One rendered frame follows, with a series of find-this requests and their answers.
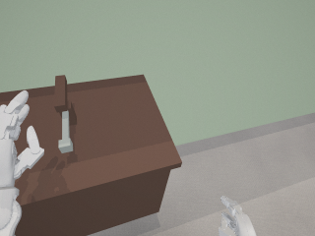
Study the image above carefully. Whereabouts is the robot left forearm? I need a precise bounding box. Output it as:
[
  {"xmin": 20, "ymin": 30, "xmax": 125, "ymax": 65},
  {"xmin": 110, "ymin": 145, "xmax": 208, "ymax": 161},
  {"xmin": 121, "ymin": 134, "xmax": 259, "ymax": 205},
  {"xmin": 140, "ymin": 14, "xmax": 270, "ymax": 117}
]
[{"xmin": 0, "ymin": 186, "xmax": 22, "ymax": 236}]

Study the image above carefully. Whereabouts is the right robot hand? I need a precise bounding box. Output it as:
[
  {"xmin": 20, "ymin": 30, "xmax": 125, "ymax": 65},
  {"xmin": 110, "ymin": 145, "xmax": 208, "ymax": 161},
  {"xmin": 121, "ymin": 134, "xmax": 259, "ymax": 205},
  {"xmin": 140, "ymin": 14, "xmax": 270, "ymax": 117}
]
[{"xmin": 219, "ymin": 196, "xmax": 257, "ymax": 236}]

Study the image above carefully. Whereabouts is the left robot hand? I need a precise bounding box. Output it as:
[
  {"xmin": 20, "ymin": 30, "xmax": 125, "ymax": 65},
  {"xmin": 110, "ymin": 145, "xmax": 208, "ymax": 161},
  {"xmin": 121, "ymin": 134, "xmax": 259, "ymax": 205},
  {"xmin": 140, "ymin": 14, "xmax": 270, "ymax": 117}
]
[{"xmin": 0, "ymin": 90, "xmax": 44, "ymax": 188}]

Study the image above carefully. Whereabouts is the tap lever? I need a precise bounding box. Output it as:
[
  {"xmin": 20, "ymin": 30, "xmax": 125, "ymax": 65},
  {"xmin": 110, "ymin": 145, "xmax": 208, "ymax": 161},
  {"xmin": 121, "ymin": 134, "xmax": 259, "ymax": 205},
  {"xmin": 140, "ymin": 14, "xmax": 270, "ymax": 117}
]
[{"xmin": 58, "ymin": 110, "xmax": 73, "ymax": 153}]

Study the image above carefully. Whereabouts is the counter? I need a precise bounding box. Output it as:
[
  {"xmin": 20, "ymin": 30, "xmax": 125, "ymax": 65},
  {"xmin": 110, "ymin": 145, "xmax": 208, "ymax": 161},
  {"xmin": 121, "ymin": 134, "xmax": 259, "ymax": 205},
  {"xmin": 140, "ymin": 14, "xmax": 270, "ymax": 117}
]
[{"xmin": 0, "ymin": 74, "xmax": 182, "ymax": 236}]

